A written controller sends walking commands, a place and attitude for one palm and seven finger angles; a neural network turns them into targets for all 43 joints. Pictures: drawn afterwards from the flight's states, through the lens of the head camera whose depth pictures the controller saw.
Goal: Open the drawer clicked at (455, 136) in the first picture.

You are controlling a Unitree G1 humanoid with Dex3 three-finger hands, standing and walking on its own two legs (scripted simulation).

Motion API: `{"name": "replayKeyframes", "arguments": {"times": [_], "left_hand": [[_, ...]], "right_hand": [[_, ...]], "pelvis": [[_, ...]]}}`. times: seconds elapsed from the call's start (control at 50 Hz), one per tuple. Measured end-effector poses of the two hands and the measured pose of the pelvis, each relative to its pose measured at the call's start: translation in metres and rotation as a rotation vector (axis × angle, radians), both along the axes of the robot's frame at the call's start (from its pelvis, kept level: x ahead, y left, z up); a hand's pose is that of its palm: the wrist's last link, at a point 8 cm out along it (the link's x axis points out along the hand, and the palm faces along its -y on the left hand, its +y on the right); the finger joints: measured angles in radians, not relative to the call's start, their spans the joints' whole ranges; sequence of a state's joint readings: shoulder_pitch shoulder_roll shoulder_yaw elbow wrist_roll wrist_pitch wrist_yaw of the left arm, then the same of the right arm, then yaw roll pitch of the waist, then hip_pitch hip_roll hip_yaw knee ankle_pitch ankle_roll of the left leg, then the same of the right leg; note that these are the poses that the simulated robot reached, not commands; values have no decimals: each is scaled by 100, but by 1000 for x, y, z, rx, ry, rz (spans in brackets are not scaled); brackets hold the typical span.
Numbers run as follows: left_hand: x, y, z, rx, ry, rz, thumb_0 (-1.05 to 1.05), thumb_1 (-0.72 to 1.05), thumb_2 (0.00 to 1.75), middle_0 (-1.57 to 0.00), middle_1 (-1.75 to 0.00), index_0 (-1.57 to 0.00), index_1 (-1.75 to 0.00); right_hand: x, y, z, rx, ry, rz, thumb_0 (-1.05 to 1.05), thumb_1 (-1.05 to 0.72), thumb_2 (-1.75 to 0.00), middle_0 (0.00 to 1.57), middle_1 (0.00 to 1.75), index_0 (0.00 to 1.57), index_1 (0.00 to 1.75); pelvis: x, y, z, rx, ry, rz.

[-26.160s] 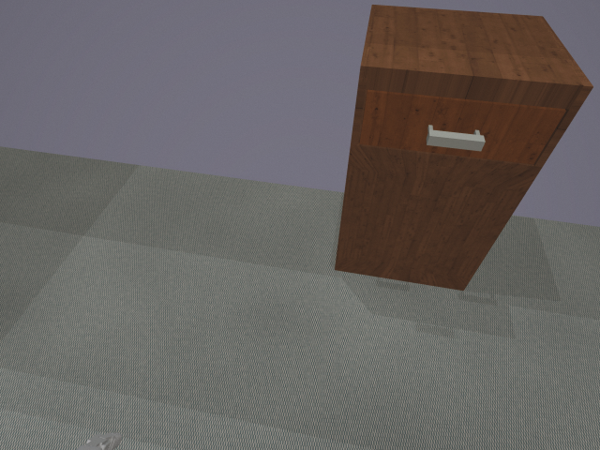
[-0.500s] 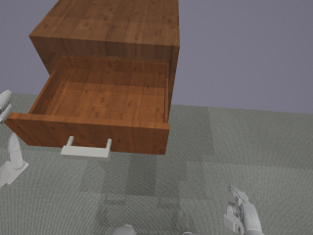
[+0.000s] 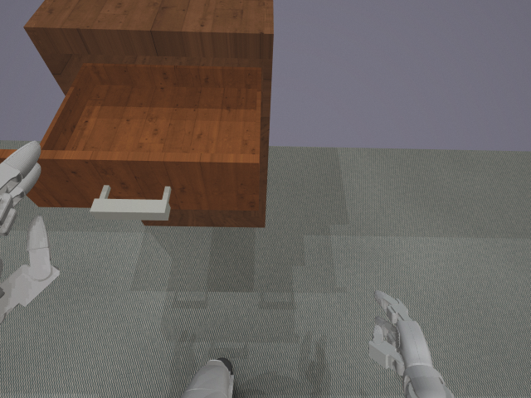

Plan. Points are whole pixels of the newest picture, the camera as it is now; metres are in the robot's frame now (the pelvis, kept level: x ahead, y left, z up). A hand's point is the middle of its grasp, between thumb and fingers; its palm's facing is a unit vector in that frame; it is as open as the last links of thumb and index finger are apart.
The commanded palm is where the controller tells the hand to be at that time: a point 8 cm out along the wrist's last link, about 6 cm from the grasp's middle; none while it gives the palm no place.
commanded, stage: stop stepping back and stand still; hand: left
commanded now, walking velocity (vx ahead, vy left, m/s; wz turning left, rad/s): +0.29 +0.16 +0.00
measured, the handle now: (134, 199) +0.44 +0.28 -0.05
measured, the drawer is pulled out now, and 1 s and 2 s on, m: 0.30 0.30 0.30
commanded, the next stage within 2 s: let the arm hang, fingers relaxed in 0.64 s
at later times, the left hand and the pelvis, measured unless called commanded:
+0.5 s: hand out of the picture +0.10 +0.23 +0.18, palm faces +0.40 -0.79 -0.46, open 7.4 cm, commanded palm +0.05 +0.28 +0.19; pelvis -0.07 -0.01 +0.01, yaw +3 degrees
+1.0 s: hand out of the picture +0.02 +0.17 -0.15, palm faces +0.04 -0.98 -0.17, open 7.4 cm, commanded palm none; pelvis -0.06 +0.00 +0.00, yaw +3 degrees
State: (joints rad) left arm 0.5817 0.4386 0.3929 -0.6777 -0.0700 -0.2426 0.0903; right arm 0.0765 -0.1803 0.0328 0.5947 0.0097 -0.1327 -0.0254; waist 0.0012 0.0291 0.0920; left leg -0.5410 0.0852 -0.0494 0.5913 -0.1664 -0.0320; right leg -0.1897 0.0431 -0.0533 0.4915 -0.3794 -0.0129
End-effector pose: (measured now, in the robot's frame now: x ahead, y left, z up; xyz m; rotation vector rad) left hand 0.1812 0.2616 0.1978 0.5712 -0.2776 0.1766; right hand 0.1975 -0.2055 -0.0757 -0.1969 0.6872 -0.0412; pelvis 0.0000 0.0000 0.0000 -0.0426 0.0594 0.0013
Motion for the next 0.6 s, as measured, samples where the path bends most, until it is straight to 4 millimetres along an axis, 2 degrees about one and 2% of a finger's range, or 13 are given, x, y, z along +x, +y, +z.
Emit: {"name": "replayKeyframes", "arguments": {"times": [0.06,0.14,0.26,0.42,0.5,0.6], "left_hand": [[-18,-8,2,5,46,16,1,89,90,-21,-30,-21,-30],[-38,-1,-4,6,106,102,1,89,90,-22,-30,-21,-30],[-60,4,-16,-30,84,134,1,89,90,-21,-30,-21,-30],[-105,0,4,-6,17,133,1,89,90,-21,-30,-21,-30],[-118,10,-3,-51,-11,184,1,89,90,-21,-30,-21,-30],[-116,20,-17,-107,-2,230,1,89,90,-21,-30,-21,-30]], "right_hand": [[-26,-19,3,-1,57,-65,1,-90,-90,21,30,21,30],[-56,-41,11,-43,96,-130,1,-90,-90,20,30,20,30],[-82,-60,9,-103,69,-148,1,-90,-90,20,30,20,30],[-103,-43,8,-48,49,-96,1,-90,-90,20,30,20,30],[-112,-34,5,-52,57,-80,1,-90,-90,20,30,20,30],[-118,-22,5,-49,50,-78,1,-90,-90,20,30,20,30]], "pelvis": [[-7,-6,8,46,-1,1],[-12,-11,15,88,8,4],[-34,-7,5,84,-25,42],[-62,-12,8,37,-50,58],[-69,-8,6,37,-61,50],[-70,-3,6,41,-69,50]]}}
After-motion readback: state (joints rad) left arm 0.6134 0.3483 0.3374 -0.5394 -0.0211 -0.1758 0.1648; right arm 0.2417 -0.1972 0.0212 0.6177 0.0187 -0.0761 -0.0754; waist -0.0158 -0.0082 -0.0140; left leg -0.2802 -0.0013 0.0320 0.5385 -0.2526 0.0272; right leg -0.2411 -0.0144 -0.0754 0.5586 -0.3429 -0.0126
